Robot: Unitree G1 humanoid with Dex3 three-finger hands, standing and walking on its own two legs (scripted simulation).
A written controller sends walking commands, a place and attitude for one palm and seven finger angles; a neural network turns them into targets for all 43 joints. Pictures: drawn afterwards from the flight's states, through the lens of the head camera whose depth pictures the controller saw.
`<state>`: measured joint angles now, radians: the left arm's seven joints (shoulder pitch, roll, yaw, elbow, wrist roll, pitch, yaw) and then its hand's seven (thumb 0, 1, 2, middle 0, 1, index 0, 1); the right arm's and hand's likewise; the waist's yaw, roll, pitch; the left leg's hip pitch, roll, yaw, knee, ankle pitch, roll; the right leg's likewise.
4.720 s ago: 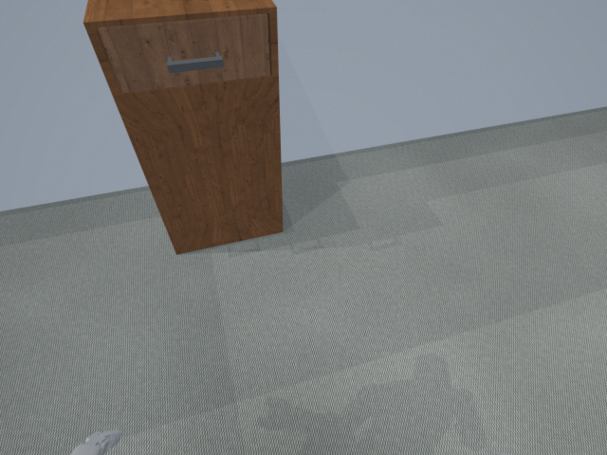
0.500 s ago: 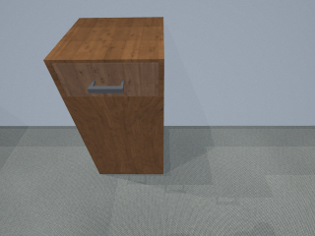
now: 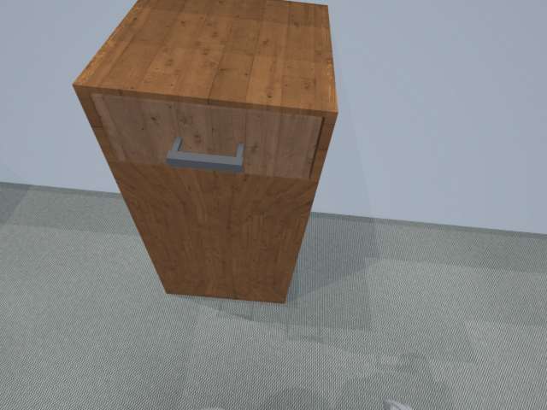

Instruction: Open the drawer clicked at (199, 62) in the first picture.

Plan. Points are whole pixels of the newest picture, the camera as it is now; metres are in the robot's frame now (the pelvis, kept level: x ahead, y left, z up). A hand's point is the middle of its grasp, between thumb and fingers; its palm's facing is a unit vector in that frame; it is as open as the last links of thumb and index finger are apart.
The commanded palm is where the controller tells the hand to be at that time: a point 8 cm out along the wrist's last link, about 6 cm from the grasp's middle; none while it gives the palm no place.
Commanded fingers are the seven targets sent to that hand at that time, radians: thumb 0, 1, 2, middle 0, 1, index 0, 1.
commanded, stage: come to a stop and stand still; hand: left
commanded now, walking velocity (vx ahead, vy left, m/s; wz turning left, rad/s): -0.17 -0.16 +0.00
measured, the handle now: (207, 153) +0.53 +0.18 +0.03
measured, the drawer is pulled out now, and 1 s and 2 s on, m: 0.00 0.00 0.00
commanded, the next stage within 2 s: look again from close up in 0.76 s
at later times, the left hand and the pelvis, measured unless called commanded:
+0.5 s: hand out of the picture +0.02 +0.09 -0.16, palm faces +0.02 -0.96 -0.26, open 7.3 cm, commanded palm none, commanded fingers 0.00 0.90 0.90 -0.20 -0.30 -0.20 -0.30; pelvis -0.03 -0.09 +0.00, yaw +0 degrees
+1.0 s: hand out of the picture -0.07 +0.06 -0.18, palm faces +0.06 -0.98 -0.18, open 7.3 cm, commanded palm none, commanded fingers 0.00 0.90 0.90 -0.20 -0.30 -0.20 -0.30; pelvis -0.05 -0.10 +0.00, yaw +1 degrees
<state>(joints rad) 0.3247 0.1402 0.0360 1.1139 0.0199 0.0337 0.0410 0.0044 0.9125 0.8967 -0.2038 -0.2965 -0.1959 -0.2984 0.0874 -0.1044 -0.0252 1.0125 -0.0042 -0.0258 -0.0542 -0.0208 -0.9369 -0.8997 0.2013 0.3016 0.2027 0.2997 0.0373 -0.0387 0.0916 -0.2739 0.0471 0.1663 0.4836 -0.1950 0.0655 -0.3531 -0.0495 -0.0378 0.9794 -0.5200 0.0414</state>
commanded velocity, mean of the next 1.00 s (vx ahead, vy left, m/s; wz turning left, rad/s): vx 0.00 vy -0.01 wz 0.00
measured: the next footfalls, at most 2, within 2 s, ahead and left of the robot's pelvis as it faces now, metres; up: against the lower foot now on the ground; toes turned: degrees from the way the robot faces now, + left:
right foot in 0.34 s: -0.01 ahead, -0.19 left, +0.00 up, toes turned -4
left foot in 0.62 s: -0.03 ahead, +0.03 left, +0.00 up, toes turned +4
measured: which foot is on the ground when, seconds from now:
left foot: down 0.00-0.34, up 0.36-0.60, down 0.62-1.00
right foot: up 0.00-0.32, down 0.34-1.00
